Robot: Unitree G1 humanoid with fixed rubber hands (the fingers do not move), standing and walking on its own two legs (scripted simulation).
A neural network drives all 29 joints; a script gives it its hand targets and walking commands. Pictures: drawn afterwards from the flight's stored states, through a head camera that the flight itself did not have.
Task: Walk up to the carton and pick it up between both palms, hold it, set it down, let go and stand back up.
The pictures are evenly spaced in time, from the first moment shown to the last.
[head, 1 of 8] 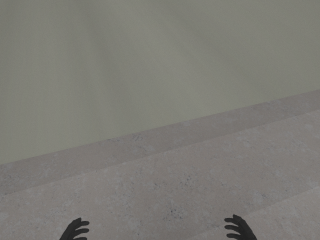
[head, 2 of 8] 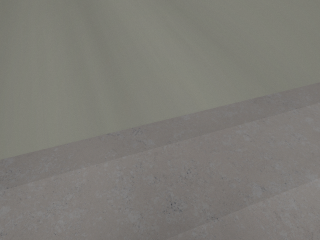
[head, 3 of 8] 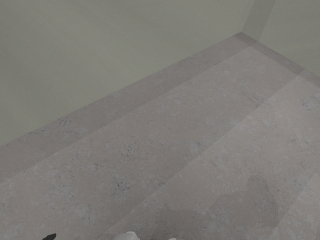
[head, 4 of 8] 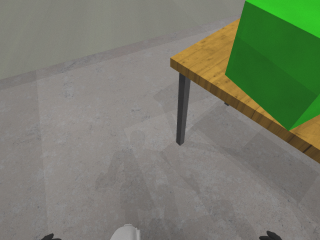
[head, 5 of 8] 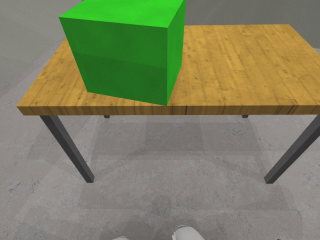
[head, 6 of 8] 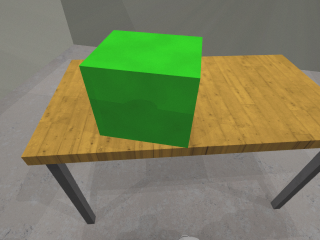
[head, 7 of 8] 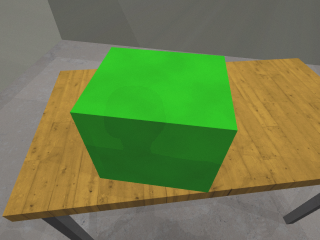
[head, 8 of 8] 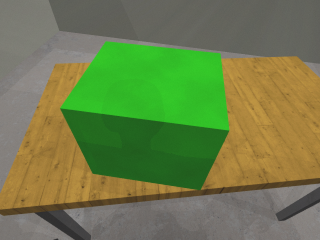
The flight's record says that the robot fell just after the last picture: no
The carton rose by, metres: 0.00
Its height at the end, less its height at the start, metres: +0.00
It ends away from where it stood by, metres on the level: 0.00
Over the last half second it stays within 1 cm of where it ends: yes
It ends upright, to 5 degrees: yes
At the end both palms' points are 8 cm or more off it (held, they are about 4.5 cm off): yes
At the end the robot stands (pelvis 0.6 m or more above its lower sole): yes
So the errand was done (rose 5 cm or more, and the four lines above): no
